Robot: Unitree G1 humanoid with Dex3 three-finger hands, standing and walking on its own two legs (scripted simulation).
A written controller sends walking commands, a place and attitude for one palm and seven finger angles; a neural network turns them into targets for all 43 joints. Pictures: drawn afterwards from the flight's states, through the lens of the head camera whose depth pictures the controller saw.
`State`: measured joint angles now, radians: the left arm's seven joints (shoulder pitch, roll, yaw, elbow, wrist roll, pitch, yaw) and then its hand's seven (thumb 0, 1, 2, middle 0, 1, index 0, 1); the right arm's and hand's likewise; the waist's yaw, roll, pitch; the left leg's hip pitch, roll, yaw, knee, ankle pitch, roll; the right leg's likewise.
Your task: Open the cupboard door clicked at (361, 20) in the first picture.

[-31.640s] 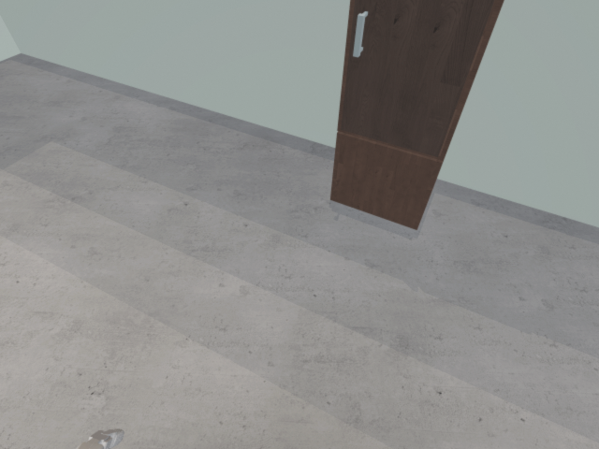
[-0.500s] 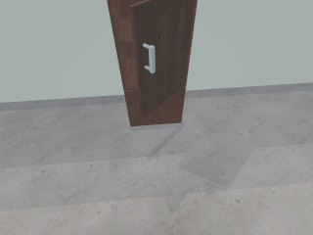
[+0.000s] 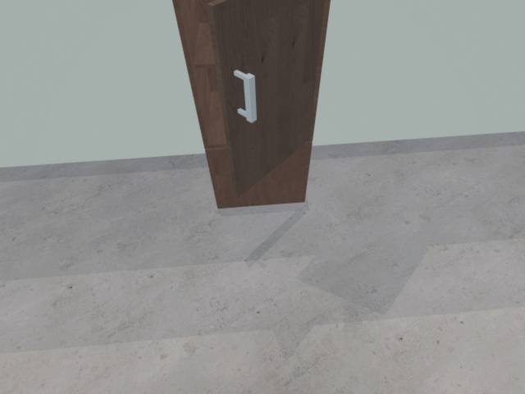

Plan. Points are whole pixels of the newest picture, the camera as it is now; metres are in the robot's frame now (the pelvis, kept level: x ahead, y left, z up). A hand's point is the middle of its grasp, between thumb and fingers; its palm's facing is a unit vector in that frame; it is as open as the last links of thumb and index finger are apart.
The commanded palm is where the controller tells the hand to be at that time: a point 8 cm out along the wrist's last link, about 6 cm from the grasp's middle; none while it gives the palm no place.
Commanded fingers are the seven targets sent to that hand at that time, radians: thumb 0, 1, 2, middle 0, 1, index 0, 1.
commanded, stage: look to check the result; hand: left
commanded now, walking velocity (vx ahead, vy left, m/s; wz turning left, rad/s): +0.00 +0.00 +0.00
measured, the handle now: (245, 96) +0.76 +0.09 +0.02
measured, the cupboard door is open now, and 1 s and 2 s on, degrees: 43 43 43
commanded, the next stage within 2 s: walk to a spot facing it in 0.18 s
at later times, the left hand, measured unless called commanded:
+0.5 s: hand out of the picture +0.07 +0.21 -0.17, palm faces -0.05 -0.95 -0.30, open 7.4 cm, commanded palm none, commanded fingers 0.00 0.90 0.90 -0.20 -0.30 -0.20 -0.30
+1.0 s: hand out of the picture +0.10 +0.15 -0.18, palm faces -0.25 -0.92 -0.30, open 7.4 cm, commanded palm none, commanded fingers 0.00 0.90 0.90 -0.20 -0.30 -0.20 -0.30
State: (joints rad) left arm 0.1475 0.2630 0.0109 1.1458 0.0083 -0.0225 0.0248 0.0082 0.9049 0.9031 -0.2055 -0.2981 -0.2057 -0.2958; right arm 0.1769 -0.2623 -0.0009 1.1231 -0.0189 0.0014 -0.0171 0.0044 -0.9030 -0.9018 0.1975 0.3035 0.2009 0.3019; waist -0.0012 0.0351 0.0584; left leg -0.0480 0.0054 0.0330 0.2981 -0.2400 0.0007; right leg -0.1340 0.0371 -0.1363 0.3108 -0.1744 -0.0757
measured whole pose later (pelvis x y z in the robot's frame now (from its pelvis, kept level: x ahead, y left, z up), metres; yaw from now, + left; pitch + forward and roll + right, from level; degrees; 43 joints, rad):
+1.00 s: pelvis -0.02 -0.04 -0.02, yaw -17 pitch +0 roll +1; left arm 0.18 0.21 0.07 0.94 0.02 0.03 0.02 0.01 0.91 0.90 -0.20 -0.30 -0.20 -0.30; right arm 0.15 -0.23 -0.06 0.97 -0.02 0.06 -0.03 0.01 -0.90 -0.90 0.20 0.30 0.20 0.30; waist 0.01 0.03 0.16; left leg -0.42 0.09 0.04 1.11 -0.51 -0.05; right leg -0.32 0.05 0.02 0.62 -0.30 -0.05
